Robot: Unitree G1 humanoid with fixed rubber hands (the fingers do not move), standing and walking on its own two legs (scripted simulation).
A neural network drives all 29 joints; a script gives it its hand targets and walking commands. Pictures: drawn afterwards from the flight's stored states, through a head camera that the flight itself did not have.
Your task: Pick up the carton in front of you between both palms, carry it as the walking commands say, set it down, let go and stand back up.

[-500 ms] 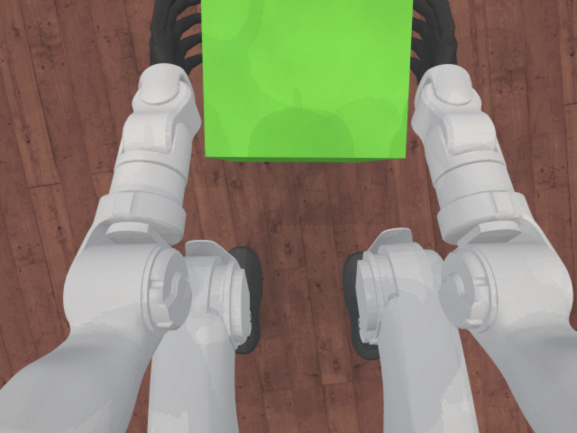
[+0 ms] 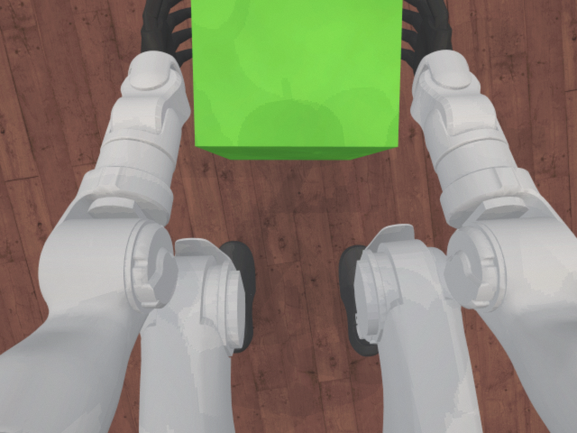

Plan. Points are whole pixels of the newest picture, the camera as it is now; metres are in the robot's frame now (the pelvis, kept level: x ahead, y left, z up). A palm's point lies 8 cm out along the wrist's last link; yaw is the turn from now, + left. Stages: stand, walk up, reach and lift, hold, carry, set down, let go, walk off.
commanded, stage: set down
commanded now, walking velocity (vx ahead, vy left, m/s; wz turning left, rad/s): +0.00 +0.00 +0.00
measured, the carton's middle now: (293, 80) +0.51 +0.00 -0.23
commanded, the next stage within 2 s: let go in 1.84 s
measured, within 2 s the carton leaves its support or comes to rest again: neither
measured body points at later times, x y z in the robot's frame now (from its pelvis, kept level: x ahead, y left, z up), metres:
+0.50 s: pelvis -0.01 +0.01 +0.00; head +0.34 -0.01 +0.27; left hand +0.54 +0.15 -0.17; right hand +0.53 -0.16 -0.17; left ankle +0.12 +0.12 -0.33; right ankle +0.11 -0.11 -0.33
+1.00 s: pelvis +0.01 +0.00 +0.02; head +0.35 -0.01 +0.31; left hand +0.53 +0.18 -0.13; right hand +0.53 -0.20 -0.12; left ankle +0.12 +0.12 -0.33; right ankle +0.10 -0.11 -0.33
